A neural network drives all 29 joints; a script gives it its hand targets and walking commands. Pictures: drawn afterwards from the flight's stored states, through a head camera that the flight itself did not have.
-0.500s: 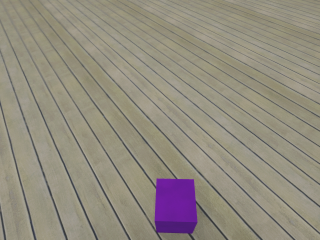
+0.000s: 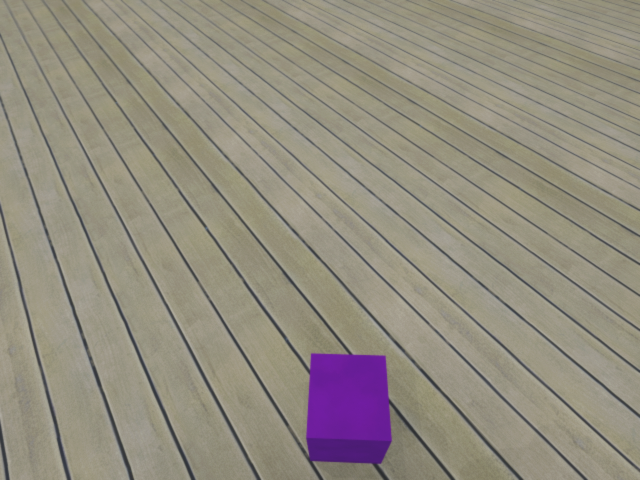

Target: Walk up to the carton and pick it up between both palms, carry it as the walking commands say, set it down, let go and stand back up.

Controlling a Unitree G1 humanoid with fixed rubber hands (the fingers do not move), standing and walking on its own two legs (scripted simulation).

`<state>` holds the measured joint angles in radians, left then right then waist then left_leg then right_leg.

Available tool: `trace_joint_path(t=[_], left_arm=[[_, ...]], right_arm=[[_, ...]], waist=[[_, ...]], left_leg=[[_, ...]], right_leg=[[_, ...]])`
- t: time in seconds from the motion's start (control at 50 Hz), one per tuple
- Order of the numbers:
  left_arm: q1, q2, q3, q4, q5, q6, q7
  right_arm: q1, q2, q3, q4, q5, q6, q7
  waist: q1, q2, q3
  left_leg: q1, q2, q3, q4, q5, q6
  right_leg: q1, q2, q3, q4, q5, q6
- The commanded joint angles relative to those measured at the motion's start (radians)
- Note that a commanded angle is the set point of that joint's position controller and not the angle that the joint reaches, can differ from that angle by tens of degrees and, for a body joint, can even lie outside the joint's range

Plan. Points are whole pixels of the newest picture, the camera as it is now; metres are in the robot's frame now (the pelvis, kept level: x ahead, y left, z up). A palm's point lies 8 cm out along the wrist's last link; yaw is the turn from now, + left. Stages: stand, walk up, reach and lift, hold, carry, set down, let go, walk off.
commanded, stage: walk up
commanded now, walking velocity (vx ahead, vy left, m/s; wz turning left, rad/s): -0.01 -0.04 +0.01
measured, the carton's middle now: (346, 409) +0.41 -0.04 -0.64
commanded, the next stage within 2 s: stand in 0.84 s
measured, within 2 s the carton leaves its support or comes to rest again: neither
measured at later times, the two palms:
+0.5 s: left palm out of the picture -0.01 +0.25 -0.14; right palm out of the picture +0.02 -0.22 -0.14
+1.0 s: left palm out of the picture -0.01 +0.24 -0.14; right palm out of the picture +0.02 -0.22 -0.14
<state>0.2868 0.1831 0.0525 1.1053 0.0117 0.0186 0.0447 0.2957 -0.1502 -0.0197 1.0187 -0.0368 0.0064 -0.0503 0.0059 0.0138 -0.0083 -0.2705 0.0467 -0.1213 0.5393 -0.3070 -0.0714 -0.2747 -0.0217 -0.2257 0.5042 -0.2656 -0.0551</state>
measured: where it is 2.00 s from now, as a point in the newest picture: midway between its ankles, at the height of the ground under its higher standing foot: outside the picture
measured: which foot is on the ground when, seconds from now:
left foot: down 0.00-1.00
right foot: down 0.00-1.00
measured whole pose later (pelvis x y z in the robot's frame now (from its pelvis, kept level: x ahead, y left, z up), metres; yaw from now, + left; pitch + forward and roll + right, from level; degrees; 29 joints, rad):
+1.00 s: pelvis -0.01 +0.00 +0.00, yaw +1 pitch +3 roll -1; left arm 0.27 0.19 0.05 1.08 0.01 0.01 0.04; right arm 0.27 -0.15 -0.02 1.03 -0.04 0.00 -0.04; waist 0.01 0.01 -0.02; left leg -0.31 0.04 -0.09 0.55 -0.29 -0.07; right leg -0.31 -0.04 -0.24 0.53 -0.27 -0.05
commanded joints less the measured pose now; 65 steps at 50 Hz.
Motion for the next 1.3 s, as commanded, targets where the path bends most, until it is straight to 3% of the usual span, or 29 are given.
trace_joint_path(t=[0.0, 0.1, 0.24, 0.34, 0.46, 0.72, 0.9, 1.28], left_arm=[[0.043, 0.098, 0.011, -0.028, 0.002, -0.009, 0.003], [0.050, 0.094, 0.011, -0.027, 0.000, -0.013, 0.002], [0.066, 0.094, 0.018, -0.023, -0.002, -0.007, 0.005], [0.061, 0.091, 0.019, -0.026, -0.002, 0.000, 0.004], [0.044, 0.115, 0.020, -0.038, 0.000, -0.002, 0.006], [0.055, 0.109, 0.021, -0.041, -0.001, -0.004, 0.003], [0.041, 0.104, 0.014, -0.049, 0.001, -0.010, 0.003], [0.054, 0.065, -0.003, -0.044, 0.002, -0.032, 0.000]], right_arm=[[0.072, -0.054, -0.007, -0.014, 0.001, -0.002, -0.001], [0.065, -0.065, -0.008, -0.012, -0.002, -0.008, 0.001], [0.056, -0.084, -0.013, -0.019, -0.005, -0.016, -0.001], [0.044, -0.082, -0.015, -0.022, -0.006, -0.010, -0.003], [0.043, -0.073, -0.014, -0.023, -0.005, -0.006, 0.000], [0.027, -0.090, -0.016, -0.023, -0.005, -0.012, 0.001], [0.023, -0.067, -0.012, -0.013, -0.002, -0.007, 0.005], [0.046, -0.052, -0.019, 0.038, 0.003, -0.025, 0.004]], waist=[[-0.003, -0.003, 0.029], [0.001, -0.015, 0.031], [0.000, 0.021, 0.007], [0.002, 0.026, 0.009], [-0.007, -0.009, 0.015], [-0.002, 0.014, 0.000], [0.000, -0.001, 0.005], [0.010, 0.000, -0.006]], left_leg=[[-0.091, 0.018, 0.066, -0.050, 0.163, 0.035], [-0.094, 0.025, 0.057, -0.075, 0.188, 0.040], [-0.137, 0.056, 0.025, -0.074, 0.273, 0.049], [-0.160, 0.052, 0.029, -0.062, 0.215, 0.050], [-0.132, 0.032, 0.070, -0.039, 0.176, 0.040], [-0.156, 0.048, 0.051, -0.050, 0.220, 0.046], [-0.132, 0.020, 0.078, -0.041, 0.153, 0.040], [-0.120, 0.022, 0.050, -0.073, 0.239, 0.056]], right_leg=[[0.073, -0.164, 0.158, -0.176, -0.028, -0.020], [0.085, -0.140, 0.134, -0.158, -0.023, -0.009], [0.131, -0.118, 0.098, -0.078, 0.083, -0.001], [0.111, -0.127, 0.110, -0.088, 0.011, -0.002], [0.060, -0.150, 0.130, -0.137, -0.061, -0.014], [0.087, -0.135, 0.110, -0.092, 0.001, -0.008], [0.043, -0.165, 0.139, -0.150, -0.099, -0.014], [0.063, -0.153, 0.110, -0.081, 0.011, 0.017]])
